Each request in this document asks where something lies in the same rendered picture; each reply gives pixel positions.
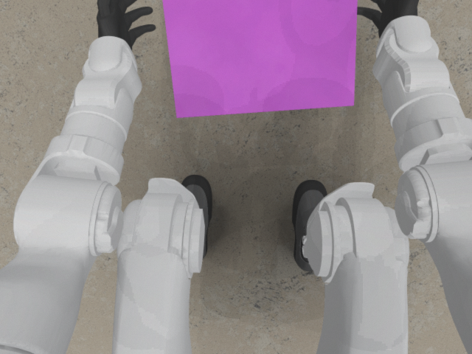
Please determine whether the robot right forearm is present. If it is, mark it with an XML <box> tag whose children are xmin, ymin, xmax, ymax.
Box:
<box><xmin>372</xmin><ymin>15</ymin><xmax>472</xmax><ymax>172</ymax></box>

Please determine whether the right robot foot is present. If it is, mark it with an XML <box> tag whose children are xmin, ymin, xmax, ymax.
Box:
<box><xmin>292</xmin><ymin>180</ymin><xmax>327</xmax><ymax>271</ymax></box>

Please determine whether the right robot hand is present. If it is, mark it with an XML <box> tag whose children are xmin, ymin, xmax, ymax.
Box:
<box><xmin>357</xmin><ymin>0</ymin><xmax>419</xmax><ymax>38</ymax></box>

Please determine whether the carton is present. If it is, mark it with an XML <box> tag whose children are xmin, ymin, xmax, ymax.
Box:
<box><xmin>162</xmin><ymin>0</ymin><xmax>358</xmax><ymax>118</ymax></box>

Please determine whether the left robot hand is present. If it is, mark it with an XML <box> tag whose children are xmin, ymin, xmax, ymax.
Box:
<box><xmin>97</xmin><ymin>0</ymin><xmax>156</xmax><ymax>50</ymax></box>

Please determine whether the robot left forearm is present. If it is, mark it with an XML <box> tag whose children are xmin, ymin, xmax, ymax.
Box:
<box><xmin>13</xmin><ymin>36</ymin><xmax>142</xmax><ymax>244</ymax></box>

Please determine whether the robot left thigh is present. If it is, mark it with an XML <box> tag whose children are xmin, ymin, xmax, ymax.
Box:
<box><xmin>112</xmin><ymin>192</ymin><xmax>205</xmax><ymax>354</ymax></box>

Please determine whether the robot left upper arm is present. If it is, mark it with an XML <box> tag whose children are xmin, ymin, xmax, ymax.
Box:
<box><xmin>0</xmin><ymin>175</ymin><xmax>124</xmax><ymax>354</ymax></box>

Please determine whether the robot right upper arm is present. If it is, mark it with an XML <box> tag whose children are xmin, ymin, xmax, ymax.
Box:
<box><xmin>395</xmin><ymin>160</ymin><xmax>472</xmax><ymax>354</ymax></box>

